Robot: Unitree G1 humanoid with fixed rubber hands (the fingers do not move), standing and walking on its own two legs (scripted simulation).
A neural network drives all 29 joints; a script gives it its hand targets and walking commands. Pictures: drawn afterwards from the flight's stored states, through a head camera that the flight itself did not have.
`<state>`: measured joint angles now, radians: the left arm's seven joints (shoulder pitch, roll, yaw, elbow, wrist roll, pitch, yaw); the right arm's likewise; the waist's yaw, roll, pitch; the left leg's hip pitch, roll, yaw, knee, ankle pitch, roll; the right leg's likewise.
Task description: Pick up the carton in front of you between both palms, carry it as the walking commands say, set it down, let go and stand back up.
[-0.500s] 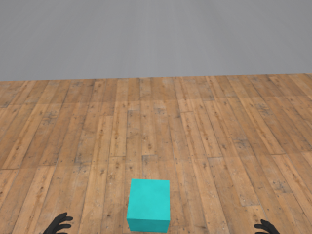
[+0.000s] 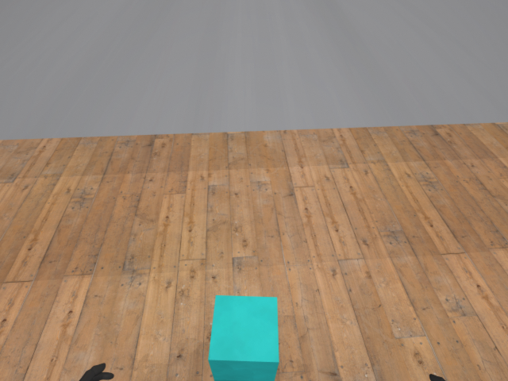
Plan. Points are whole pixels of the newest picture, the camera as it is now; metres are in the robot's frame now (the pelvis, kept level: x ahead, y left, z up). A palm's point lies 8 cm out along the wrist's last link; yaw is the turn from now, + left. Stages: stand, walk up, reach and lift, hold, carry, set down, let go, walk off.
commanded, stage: stand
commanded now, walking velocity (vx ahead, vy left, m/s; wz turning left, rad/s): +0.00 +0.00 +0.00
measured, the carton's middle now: (245, 339) +0.42 +0.05 -0.65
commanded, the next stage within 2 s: none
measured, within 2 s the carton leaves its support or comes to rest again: neither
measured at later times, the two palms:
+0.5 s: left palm out of the picture +0.08 +0.30 -0.10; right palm out of the picture +0.08 -0.31 -0.09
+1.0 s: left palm out of the picture +0.07 +0.31 -0.10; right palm out of the picture +0.07 -0.31 -0.10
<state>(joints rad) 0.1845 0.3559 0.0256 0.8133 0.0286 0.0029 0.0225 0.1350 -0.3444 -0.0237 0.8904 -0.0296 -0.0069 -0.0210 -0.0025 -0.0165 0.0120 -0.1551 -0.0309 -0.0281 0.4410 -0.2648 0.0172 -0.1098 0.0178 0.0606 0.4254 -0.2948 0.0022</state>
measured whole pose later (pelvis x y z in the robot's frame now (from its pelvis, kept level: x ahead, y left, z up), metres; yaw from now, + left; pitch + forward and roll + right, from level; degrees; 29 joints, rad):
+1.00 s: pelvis -0.02 -0.01 +0.01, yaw +1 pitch -2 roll +0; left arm 0.13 0.39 0.01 1.01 0.01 -0.01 0.01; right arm 0.11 -0.39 0.00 1.04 -0.02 -0.01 -0.01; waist 0.00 -0.01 0.03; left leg -0.13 -0.02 -0.05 0.35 -0.18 0.01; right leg -0.08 0.02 0.04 0.33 -0.22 0.00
